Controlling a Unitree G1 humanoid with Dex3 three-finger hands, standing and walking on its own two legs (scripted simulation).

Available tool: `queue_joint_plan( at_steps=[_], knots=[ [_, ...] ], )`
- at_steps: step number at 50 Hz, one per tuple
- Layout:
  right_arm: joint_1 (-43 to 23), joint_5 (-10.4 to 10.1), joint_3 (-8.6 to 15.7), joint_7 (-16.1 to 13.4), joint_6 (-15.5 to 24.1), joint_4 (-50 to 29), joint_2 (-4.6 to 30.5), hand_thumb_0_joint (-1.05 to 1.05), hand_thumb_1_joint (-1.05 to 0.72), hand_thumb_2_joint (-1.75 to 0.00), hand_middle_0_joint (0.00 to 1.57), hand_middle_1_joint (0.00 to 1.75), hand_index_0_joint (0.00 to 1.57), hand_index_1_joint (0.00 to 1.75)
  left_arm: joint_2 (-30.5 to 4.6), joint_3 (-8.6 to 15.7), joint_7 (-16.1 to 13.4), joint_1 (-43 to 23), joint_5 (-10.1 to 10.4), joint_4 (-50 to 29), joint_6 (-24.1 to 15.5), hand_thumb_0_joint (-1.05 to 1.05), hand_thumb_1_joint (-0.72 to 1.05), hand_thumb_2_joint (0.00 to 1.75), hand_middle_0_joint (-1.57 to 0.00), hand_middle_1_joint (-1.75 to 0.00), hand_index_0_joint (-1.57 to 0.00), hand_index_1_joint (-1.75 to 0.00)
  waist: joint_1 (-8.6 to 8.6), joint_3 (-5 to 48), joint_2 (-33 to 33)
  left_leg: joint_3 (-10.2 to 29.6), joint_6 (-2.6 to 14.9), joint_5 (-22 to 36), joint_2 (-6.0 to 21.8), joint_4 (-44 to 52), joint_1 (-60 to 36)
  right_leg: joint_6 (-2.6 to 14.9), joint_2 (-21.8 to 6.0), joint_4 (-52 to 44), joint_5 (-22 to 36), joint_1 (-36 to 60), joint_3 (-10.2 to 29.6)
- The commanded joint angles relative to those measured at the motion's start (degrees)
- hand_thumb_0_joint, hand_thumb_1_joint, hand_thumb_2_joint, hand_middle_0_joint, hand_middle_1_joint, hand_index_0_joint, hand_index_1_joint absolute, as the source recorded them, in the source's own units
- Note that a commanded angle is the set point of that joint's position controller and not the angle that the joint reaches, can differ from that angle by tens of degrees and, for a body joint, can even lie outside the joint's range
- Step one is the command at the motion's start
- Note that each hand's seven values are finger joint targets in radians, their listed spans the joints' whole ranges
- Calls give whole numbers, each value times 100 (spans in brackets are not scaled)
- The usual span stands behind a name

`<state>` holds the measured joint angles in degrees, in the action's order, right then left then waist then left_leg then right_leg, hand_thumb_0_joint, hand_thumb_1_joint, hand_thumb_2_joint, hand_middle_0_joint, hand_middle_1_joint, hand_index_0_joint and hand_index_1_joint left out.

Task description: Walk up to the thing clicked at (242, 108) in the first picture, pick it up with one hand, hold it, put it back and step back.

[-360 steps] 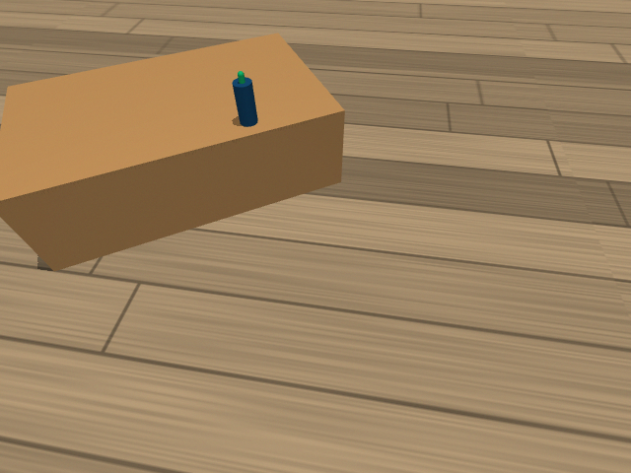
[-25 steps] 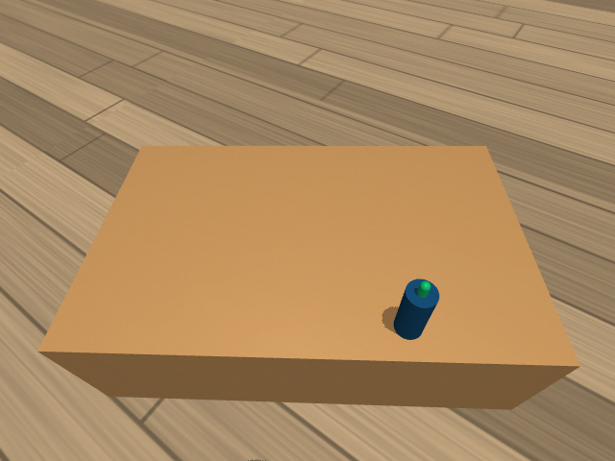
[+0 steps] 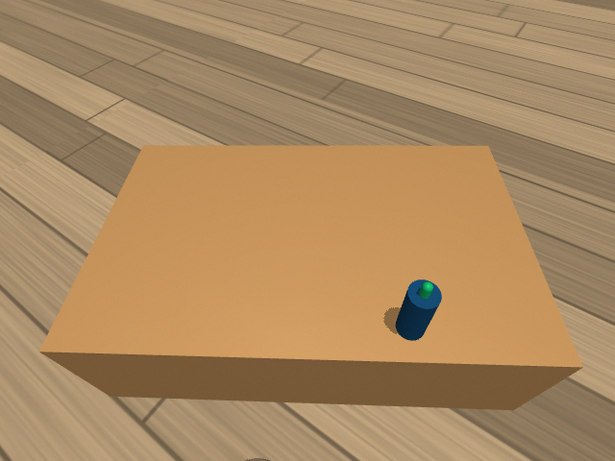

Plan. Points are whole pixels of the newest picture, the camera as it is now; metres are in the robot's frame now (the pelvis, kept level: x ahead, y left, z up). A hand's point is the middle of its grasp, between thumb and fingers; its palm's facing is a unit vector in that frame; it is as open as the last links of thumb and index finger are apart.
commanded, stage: stand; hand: right
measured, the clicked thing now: (418, 307) +0.45 -0.22 -0.29
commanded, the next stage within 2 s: go down in 0.68 s
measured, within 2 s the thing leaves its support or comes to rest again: neither
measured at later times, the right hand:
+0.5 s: hand out of the picture +0.08 -0.25 -0.16, palm faces -0.03 +0.94 -0.33, open 7.4 cm
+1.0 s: hand (497, 444) +0.16 -0.25 -0.16, palm faces +0.06 +0.95 -0.32, open 10.5 cm
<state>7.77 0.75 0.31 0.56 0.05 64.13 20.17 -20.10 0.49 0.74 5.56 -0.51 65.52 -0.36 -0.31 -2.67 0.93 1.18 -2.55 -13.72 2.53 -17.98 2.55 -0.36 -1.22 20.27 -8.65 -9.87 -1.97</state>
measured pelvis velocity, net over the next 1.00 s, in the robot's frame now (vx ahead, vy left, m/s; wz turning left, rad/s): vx -0.01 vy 0.01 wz -0.02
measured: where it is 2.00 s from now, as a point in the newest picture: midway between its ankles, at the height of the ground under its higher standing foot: outside the picture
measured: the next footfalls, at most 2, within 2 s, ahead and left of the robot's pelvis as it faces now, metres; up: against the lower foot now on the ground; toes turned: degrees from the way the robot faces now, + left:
none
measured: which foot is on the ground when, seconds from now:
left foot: down 0.00-1.00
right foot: down 0.00-1.00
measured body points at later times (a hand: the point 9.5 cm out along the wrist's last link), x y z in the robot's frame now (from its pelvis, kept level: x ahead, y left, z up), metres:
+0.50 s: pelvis +0.01 +0.00 +0.00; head +0.02 -0.01 +0.45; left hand +0.09 +0.30 -0.13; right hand +0.08 -0.30 -0.14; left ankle -0.04 +0.15 -0.75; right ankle +0.03 -0.12 -0.75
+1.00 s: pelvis -0.01 +0.01 -0.01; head +0.05 +0.00 +0.43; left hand +0.10 +0.28 -0.14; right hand +0.15 -0.30 -0.13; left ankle -0.04 +0.15 -0.75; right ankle +0.03 -0.12 -0.75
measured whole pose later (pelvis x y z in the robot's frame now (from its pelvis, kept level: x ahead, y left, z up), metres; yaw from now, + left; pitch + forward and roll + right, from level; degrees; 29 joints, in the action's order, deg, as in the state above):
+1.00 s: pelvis -0.01 +0.01 -0.01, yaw -1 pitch +5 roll +0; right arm -3.6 4.5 10.3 2.5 0.1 59.6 19.7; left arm -15.6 1.5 -2.0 11.0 1.6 47.8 -1.1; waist -0.7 -2.1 0.9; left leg -0.1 -1.9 -19.1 1.9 -30.7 16.3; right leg -0.9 -1.7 31.1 -12.3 -23.4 -0.2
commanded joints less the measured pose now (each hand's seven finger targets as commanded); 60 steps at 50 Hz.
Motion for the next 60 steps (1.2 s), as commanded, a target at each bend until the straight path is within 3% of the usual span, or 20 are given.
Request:
queue_joint_plan(
  at_steps=[1,8,14,21,24,28,34,38,39,40,41,43,45,46,47,48,49,51,56,60],
  knots=[
    [-164,-15,213,-87,130,-299,1231,0,-90,-90,20,30,20,30,-1248,196,-96,-216,13,-356,-158,0,90,90,-20,-30,-20,-30,7,373,-98,290,322,756,519,331,404,155,-650,-300,740,488,562],
    [-119,-11,197,-98,122,-299,1211,0,-90,-90,20,30,20,30,-1266,204,-106,-228,22,-360,-146,0,90,90,-20,-30,-20,-30,26,353,-49,275,306,778,511,339,442,139,-650,-262,779,494,580],
    [-161,-17,206,-108,131,-301,1251,0,-90,-90,20,30,20,30,-1234,191,-114,-225,22,-361,-158,0,90,90,-20,-30,-20,-30,32,526,-34,249,299,1243,545,260,274,159,-681,-173,1363,626,564],
    [-185,-14,200,-123,135,-300,1247,0,-90,-90,20,30,20,30,-1219,185,-117,-190,15,-357,-144,0,90,90,-20,-30,-20,-30,13,500,-73,244,296,1348,565,275,251,155,-683,-158,1458,644,523],
    [-187,-18,211,-120,120,-303,1242,0,-90,-90,20,30,20,30,-1237,194,-124,-212,15,-349,-145,0,90,90,-20,-30,-20,-30,1,383,-147,256,292,1131,542,312,255,138,-647,-239,1139,507,523],
    [-193,-10,219,-116,119,-319,1225,0,-90,-90,20,30,20,30,-1223,195,-132,-250,19,-382,-162,0,90,90,-20,-30,-20,-30,13,461,-97,230,285,1249,532,268,312,157,-678,-206,1414,662,523],
    [-158,-4,227,-105,115,-328,1205,0,-90,-90,20,30,20,30,-1266,226,-117,-264,21,-371,-150,0,90,90,-20,-30,-20,-30,19,357,-93,243,310,853,519,358,421,160,-645,-277,894,617,526],
    [-165,-10,238,-107,129,-360,1228,0,-90,-90,20,30,20,30,-1239,223,-121,-247,2,-406,-163,0,90,90,-20,-30,-20,-30,30,522,-97,243,307,1187,543,305,273,177,-669,-192,1328,653,511],
    [-164,-13,229,-107,137,-357,1236,0,-82,-82,12,22,12,22,-1226,218,-121,-242,13,-407,-168,0,88,89,-20,-30,-20,-30,21,528,-24,241,303,1293,545,282,266,169,-683,-186,1470,702,525],
    [-2175,-258,420,-166,647,-2367,381,0,-74,-74,5,14,4,14,-394,109,-204,-52,306,-2027,-404,0,92,93,-22,-33,-22,-32,-505,71,-454,-248,196,1078,-295,-281,1483,91,39,179,561,-12,-119],
    [-2695,-177,468,-165,622,-1963,630,0,-66,-66,4,6,4,6,-560,151,-260,165,352,-1798,-367,0,92,93,-21,-31,-21,-31,-317,419,-97,-298,202,1026,-325,-398,1356,68,23,256,472,58,-24],
    [-1596,-51,763,-103,367,-909,948,0,-50,-50,3,6,4,6,-703,274,-260,329,332,-1830,-267,0,93,94,-21,-31,-20,-31,-189,266,-81,-303,195,634,-269,-639,1647,79,105,545,175,-305,-23],
    [-1758,147,1324,-65,302,-846,1797,0,-34,-34,4,6,4,6,-785,394,-388,715,314,-2143,-255,0,90,91,-20,-30,-21,-30,-139,1350,-75,-259,194,1034,-227,-839,1419,56,143,892,727,-90,-18],
    [-1820,285,1416,10,263,-955,1871,0,-26,-26,5,5,5,5,-692,427,-401,807,267,-2195,-251,0,90,92,-20,-30,-20,-30,-52,1714,-96,-239,187,1218,-219,-947,1340,56,153,1013,933,-69,-34],
    [-1348,434,1438,82,181,-662,1713,0,-22,-22,6,5,5,5,-622,445,-410,1008,205,-2185,-227,0,90,91,-20,-30,-20,-30,-3,1651,54,-238,190,1233,-244,-986,1379,61,161,1069,984,-216,-31],
    [-611,549,1540,150,59,-600,1655,0,-18,-20,6,4,5,4,-566,444,-407,979,183,-2341,-233,0,89,90,-20,-30,-20,-30,212,1777,-73,-250,216,1311,-235,-1042,1320,40,175,1077,1145,-208,-54],
    [-559,595,1630,189,-47,-990,1745,0,-13,-17,7,4,6,4,-513,413,-419,852,195,-2556,-258,0,90,89,-20,-30,-21,-30,316,1981,-292,-267,229,1310,-242,-1016,1144,19,190,1048,1189,-157,-74],
    [-886,570,1483,255,-343,-1345,1500,0,-6,-12,9,3,7,3,-459,352,-457,596,217,-2860,-279,0,91,88,-20,-30,-21,-29,291,1718,-477,-320,272,969,-285,-907,1200,0,148,919,899,-252,-48],
    [-591,273,1302,462,-1052,-1951,1109,0,22,-6,8,3,7,3,-410,278,-499,328,353,-3325,-365,0,90,88,-20,-30,-20,-29,135,778,-370,-398,311,136,-385,-769,1726,56,48,771,4,-752,9],
    [-747,244,1337,710,-1254,-2631,1296,0,42,-6,6,5,6,5,-433,318,-535,515,349,-3424,-440,0,89,89,-20,-30,-20,-30,12,875,-152,-403,280,175,-399,-908,1923,106,39,969,39,-734,53]
  ],
)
